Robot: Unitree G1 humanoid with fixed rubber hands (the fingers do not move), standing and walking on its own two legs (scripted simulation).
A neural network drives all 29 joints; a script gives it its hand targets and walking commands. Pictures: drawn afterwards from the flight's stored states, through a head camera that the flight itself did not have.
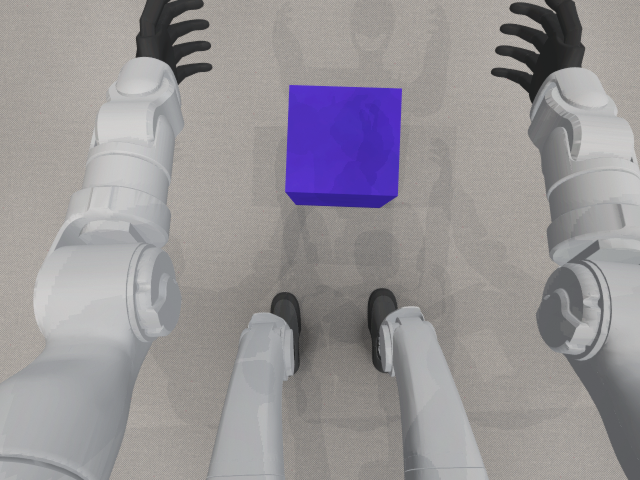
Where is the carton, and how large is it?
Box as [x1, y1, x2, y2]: [285, 85, 401, 207]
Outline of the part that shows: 289,85 285,191 296,204 380,207 397,195 401,88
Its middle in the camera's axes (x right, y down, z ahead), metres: +0.05 -0.19 +0.85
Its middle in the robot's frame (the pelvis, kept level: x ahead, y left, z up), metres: +0.55 -0.03 -0.53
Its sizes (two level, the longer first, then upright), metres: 0.210 0.200 0.250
